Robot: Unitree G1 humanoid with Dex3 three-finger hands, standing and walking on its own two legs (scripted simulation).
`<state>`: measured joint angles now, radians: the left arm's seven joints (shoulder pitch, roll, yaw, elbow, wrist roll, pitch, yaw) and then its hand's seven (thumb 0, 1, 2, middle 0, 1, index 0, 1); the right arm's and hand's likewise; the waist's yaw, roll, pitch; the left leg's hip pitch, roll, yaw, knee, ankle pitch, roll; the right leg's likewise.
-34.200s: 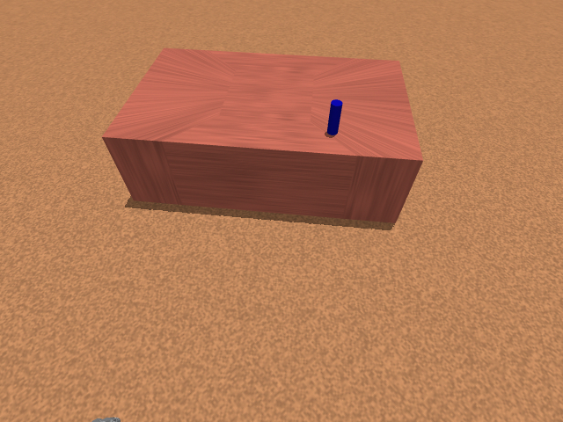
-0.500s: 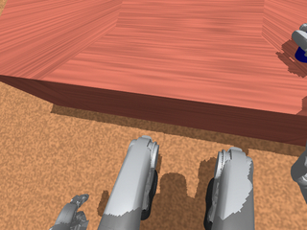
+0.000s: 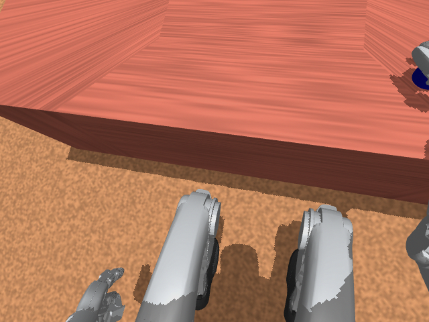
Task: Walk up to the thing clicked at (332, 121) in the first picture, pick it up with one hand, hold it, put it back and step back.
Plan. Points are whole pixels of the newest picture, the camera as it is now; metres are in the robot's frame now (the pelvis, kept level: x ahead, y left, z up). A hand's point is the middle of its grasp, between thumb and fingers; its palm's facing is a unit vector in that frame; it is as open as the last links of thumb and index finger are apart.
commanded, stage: settle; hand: right
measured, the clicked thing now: out of the picture +0.54 -0.28 +0.03
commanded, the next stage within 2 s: hold in 0.88 s
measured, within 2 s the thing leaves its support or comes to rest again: leaves its support in 0.32 s
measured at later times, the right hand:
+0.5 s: hand out of the picture +0.52 -0.28 +0.07, palm faces +0.26 +0.96 -0.02, open 5.6 cm
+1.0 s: hand out of the picture +0.53 -0.29 +0.12, palm faces +0.26 +0.96 -0.01, open 5.6 cm
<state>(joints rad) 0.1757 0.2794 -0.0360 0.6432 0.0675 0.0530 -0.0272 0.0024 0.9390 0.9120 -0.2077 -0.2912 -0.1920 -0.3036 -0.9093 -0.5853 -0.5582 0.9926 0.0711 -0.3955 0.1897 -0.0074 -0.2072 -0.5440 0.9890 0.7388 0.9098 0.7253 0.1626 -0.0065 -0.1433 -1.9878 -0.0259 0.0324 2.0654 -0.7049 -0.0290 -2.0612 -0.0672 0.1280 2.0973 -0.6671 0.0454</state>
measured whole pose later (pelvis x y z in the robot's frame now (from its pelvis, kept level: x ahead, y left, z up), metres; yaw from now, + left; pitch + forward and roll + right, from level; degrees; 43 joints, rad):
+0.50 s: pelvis +0.00 +0.00 +0.03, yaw +0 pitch +35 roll +5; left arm 0.18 0.28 -0.01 0.66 0.05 0.04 0.00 0.00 1.04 0.93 -0.20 -0.29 -0.19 -0.30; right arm -0.88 -0.57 -0.53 0.93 0.08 -0.32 0.17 0.00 -0.22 -0.97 0.97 1.10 0.94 1.09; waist 0.15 -0.01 -0.16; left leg -1.89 -0.02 0.03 1.96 -0.69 -0.03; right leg -1.96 -0.07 0.12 2.00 -0.65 0.04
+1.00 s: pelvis +0.02 -0.01 +0.09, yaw -1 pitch +35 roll +6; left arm 0.22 0.28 0.00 0.64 0.04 0.03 -0.01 0.00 1.05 0.94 -0.20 -0.28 -0.19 -0.29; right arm -0.88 -0.57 -0.53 0.97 0.07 -0.33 0.17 0.00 -0.22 -1.00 0.97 1.11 0.94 1.10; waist 0.16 -0.02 -0.16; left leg -1.69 -0.02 0.03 1.75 -0.67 -0.03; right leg -1.77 -0.08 0.10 1.80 -0.64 0.03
